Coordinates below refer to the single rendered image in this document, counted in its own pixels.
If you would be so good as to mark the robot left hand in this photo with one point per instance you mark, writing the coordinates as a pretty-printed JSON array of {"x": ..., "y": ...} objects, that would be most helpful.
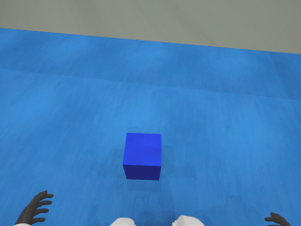
[{"x": 26, "y": 217}]

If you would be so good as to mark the robot right hand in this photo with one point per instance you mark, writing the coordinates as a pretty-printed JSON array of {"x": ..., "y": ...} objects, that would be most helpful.
[{"x": 277, "y": 219}]

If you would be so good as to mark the carton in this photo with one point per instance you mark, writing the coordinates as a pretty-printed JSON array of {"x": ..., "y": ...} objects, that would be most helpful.
[{"x": 142, "y": 158}]

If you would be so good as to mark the right robot thigh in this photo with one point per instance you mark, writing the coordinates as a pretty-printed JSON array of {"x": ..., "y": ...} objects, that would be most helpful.
[{"x": 187, "y": 221}]

